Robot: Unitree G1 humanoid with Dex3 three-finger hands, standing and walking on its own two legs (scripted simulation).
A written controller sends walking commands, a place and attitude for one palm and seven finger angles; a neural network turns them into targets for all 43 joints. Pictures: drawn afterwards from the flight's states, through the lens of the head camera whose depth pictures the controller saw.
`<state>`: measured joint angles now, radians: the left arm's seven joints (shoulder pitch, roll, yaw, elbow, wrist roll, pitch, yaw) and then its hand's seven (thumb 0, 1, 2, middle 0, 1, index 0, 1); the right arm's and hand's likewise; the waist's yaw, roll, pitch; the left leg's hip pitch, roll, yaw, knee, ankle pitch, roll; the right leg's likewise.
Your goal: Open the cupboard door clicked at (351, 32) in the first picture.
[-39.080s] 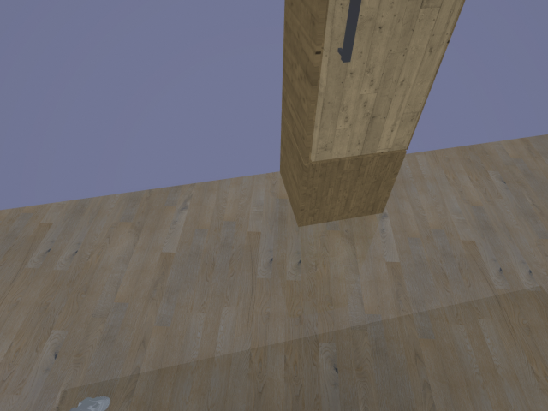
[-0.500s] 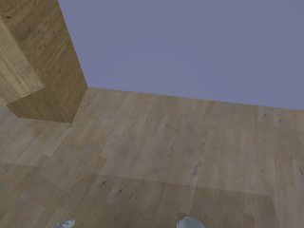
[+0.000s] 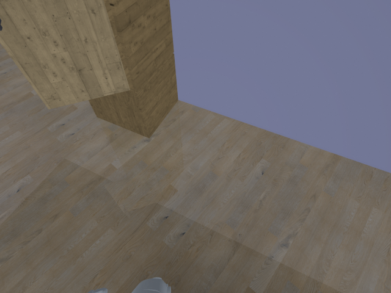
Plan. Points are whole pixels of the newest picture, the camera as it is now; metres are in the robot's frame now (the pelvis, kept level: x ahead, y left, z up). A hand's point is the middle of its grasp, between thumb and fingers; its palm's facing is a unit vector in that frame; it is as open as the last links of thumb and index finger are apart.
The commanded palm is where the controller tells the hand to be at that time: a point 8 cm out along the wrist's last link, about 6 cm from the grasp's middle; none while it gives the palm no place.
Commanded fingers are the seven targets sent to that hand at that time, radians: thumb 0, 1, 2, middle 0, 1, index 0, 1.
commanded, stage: turn to face it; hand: left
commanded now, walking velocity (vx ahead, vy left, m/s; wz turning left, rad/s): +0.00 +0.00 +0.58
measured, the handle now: out of the picture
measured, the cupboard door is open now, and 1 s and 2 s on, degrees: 46 46 46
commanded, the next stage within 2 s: take the last steps up to it in 0.58 s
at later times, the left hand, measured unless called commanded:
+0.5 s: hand out of the picture +0.06 +0.21 -0.16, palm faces +0.23 -0.93 -0.27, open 7.4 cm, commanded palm none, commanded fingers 0.00 0.90 0.90 -0.20 -0.30 -0.20 -0.30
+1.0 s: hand out of the picture -0.05 +0.22 -0.18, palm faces +0.42 -0.88 -0.19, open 7.4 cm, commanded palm none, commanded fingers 0.00 0.90 0.90 -0.20 -0.30 -0.20 -0.30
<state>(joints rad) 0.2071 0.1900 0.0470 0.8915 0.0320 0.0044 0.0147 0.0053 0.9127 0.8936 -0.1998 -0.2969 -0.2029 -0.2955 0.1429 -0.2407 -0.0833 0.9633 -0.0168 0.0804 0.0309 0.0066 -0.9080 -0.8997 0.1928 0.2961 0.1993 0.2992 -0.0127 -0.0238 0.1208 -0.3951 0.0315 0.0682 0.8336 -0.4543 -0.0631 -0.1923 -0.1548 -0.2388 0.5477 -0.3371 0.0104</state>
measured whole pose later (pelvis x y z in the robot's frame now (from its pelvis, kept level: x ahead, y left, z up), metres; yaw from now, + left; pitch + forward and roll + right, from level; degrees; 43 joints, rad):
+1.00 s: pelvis +0.03 +0.04 +0.00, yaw +22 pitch +0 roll +0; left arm 0.30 0.21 0.07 1.06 0.03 0.04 -0.01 0.01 0.91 0.89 -0.20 -0.30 -0.20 -0.29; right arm 0.21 -0.17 -0.04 1.00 -0.03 -0.02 -0.01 0.00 -0.91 -0.90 0.19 0.30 0.20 0.30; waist 0.03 -0.05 0.06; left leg -0.19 -0.01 0.11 0.52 -0.33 0.05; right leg -0.39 -0.12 -0.10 1.02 -0.48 0.01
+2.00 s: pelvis +0.31 +0.24 +0.00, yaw +23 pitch +0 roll +0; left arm 0.27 0.16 0.06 1.09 0.03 -0.01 -0.01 0.01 0.91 0.89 -0.19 -0.30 -0.20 -0.29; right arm 0.21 -0.16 -0.05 1.02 -0.03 -0.08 -0.03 -0.01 -0.95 -0.90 0.20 0.30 0.21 0.30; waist 0.03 -0.03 0.06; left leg -0.20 0.00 0.20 0.41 -0.21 0.07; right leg -0.50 -0.11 -0.07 1.12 -0.33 0.00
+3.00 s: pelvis +0.37 +0.29 +0.00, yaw +23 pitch -1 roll +0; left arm 0.31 0.15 0.00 1.13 0.02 0.01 0.03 0.01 0.91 0.89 -0.19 -0.30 -0.20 -0.29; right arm 0.18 -0.17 -0.03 1.08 -0.01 0.00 -0.02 -0.01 -0.93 -0.90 0.20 0.30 0.20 0.30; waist 0.00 0.01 0.04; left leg -0.24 0.00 0.10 0.42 -0.17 0.03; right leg -0.14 -0.04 -0.01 0.45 -0.29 0.02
